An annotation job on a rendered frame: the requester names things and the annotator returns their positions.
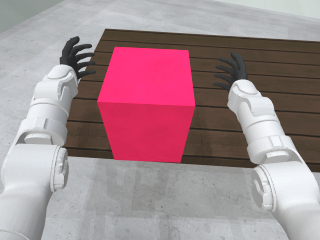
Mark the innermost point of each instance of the robot left hand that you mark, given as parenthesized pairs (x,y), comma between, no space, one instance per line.
(70,58)

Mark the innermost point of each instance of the carton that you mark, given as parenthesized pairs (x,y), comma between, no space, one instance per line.
(147,103)

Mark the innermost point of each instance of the left robot forearm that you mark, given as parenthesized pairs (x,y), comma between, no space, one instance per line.
(49,110)

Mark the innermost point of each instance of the right robot forearm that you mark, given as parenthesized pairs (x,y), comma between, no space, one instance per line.
(267,142)

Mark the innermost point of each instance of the left robot upper arm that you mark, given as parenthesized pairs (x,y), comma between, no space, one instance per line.
(33,172)

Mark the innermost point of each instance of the table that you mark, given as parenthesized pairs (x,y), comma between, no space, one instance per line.
(285,71)

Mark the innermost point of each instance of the robot right hand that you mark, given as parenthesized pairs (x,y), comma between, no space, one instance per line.
(237,73)

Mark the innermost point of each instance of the right robot upper arm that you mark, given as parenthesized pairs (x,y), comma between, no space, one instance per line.
(288,190)

